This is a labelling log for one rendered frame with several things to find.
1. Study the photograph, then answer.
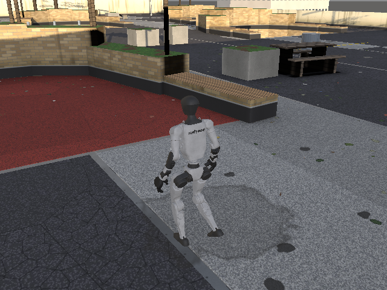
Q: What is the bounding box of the right robot foot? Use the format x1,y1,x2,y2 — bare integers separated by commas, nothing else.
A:
207,228,224,237

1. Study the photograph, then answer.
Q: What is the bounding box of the robot right upper arm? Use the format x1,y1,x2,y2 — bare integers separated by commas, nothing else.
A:
202,119,220,149

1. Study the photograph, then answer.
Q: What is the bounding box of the left robot forearm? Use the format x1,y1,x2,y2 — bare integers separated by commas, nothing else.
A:
159,152,175,181

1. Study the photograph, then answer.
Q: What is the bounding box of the right robot forearm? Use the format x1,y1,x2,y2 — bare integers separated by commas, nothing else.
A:
209,147,220,163

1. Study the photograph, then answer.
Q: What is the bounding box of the robot right hand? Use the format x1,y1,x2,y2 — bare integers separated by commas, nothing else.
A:
204,159,216,171

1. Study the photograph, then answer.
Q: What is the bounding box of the robot left upper arm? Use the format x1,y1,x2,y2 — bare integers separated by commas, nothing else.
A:
169,124,183,161

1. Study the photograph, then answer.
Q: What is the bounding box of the left robot shin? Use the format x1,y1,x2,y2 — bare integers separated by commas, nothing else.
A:
171,202,186,239

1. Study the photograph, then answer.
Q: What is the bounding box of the robot left hand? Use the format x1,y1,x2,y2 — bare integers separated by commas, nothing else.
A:
154,177,168,193

